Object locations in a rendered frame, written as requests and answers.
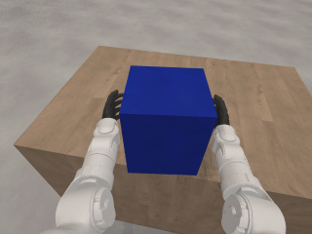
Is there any pedestal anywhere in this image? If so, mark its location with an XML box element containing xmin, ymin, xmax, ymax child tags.
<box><xmin>13</xmin><ymin>46</ymin><xmax>312</xmax><ymax>234</ymax></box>

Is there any left robot upper arm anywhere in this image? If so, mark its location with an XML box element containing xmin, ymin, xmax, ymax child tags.
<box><xmin>36</xmin><ymin>185</ymin><xmax>116</xmax><ymax>234</ymax></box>

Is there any right robot upper arm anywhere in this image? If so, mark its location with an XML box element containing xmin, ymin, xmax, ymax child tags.
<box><xmin>221</xmin><ymin>193</ymin><xmax>286</xmax><ymax>234</ymax></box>

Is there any carton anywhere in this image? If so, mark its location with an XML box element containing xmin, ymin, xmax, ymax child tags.
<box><xmin>119</xmin><ymin>65</ymin><xmax>218</xmax><ymax>176</ymax></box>

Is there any right robot hand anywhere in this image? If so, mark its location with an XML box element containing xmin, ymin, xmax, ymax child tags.
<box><xmin>213</xmin><ymin>95</ymin><xmax>230</xmax><ymax>128</ymax></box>

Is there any left robot hand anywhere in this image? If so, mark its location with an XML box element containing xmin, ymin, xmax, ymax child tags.
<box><xmin>101</xmin><ymin>90</ymin><xmax>124</xmax><ymax>121</ymax></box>

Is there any robot left forearm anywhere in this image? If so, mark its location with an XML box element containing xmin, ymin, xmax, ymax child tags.
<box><xmin>56</xmin><ymin>118</ymin><xmax>121</xmax><ymax>225</ymax></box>

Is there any robot right forearm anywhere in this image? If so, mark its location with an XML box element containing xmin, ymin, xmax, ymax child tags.
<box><xmin>211</xmin><ymin>124</ymin><xmax>287</xmax><ymax>229</ymax></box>

